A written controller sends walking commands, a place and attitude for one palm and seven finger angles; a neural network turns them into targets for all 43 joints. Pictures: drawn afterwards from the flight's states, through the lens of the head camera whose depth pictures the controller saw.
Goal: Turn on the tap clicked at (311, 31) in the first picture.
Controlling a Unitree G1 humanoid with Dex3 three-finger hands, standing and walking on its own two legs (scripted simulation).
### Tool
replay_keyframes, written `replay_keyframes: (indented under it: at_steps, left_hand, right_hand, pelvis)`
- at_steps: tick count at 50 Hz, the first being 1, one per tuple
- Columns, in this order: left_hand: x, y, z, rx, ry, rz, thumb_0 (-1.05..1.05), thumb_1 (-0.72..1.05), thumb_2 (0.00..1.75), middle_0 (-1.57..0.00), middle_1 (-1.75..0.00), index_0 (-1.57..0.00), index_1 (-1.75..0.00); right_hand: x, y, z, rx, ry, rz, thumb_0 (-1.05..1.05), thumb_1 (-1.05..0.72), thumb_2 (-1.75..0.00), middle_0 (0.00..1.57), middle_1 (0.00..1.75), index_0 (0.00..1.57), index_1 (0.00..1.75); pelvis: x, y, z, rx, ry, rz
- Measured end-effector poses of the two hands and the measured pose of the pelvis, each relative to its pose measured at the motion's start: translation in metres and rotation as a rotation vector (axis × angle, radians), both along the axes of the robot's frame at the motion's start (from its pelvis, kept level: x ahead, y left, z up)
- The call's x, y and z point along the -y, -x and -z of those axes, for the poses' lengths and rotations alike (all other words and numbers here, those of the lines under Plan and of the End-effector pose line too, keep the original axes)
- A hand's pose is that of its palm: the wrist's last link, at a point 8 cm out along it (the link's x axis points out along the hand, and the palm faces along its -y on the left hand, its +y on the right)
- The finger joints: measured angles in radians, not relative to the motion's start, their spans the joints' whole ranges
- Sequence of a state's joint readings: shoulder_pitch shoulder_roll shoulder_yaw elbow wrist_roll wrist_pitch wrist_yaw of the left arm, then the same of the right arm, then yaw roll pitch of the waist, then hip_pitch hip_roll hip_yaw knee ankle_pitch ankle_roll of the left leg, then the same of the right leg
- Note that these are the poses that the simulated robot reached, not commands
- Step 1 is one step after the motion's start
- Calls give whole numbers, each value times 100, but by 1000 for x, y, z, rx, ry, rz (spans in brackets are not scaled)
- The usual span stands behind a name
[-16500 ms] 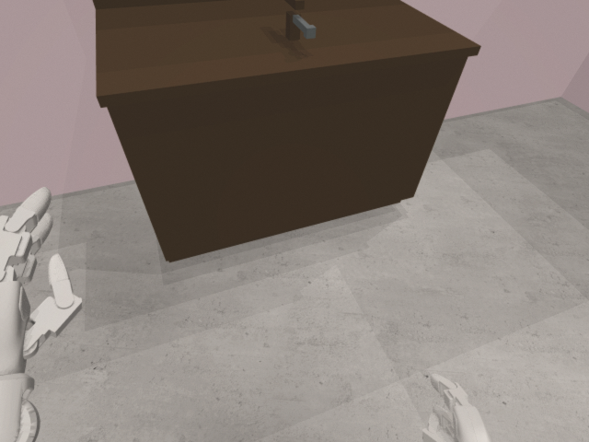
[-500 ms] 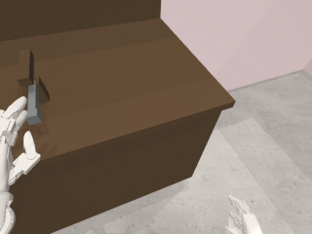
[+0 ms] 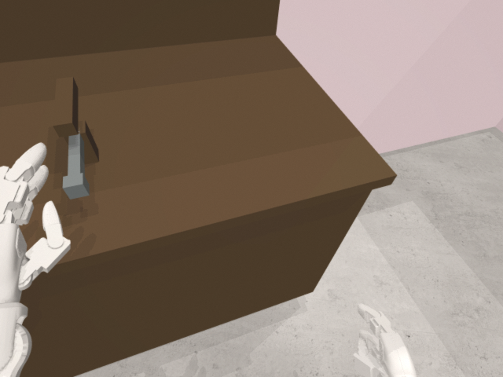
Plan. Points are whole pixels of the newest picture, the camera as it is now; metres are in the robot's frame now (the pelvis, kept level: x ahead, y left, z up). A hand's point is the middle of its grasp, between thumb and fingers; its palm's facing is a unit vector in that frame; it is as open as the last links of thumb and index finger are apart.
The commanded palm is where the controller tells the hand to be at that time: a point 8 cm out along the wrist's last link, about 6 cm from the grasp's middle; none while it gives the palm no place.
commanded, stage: look again from close up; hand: left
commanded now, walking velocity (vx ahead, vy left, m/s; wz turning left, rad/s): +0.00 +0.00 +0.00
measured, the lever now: (76, 186) +0.35 +0.32 +0.09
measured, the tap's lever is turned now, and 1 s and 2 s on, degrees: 0 0 0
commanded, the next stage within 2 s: turn the palm inward beside the body in 0.40 s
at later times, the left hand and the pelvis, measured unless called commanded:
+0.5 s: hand (60, 239) +0.22 +0.26 +0.15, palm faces +0.38 -0.85 -0.37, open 7.4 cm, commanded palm +0.17 +0.29 +0.17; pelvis +0.01 +0.01 +0.00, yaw +0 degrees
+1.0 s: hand (61, 274) +0.19 +0.24 +0.15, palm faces +0.60 -0.74 -0.29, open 7.4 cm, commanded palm +0.14 +0.27 +0.16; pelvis -0.01 -0.06 -0.02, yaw +6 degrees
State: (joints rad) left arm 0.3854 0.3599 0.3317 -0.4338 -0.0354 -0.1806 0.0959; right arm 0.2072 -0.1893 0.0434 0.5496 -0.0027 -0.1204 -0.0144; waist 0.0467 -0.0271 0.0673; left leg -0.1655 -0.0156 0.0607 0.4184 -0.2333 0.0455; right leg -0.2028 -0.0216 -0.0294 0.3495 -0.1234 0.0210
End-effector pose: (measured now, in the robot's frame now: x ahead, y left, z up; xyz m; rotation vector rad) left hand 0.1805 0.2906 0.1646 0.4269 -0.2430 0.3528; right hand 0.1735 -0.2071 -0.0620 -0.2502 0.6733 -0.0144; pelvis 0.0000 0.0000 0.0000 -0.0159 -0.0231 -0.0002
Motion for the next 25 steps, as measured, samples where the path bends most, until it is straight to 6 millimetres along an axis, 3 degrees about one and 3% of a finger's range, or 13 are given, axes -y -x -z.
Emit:
replay_keyframes:
  at_steps: [9,25]
  left_hand:
    - [-8,-5,4,-21,9,-8,1,89,90,-21,-30,-21,-30]
    - [-8,-4,-1,-11,-4,-7,1,89,90,-21,-30,-21,-30]
  right_hand:
    - [-7,-2,3,-21,-1,6,1,-91,-90,20,30,21,30]
    - [0,-8,1,-14,15,29,1,-91,-90,20,30,21,30]
  pelvis:
    - [-7,-3,0,-3,1,-1]
    - [-8,-6,1,-4,0,-3]
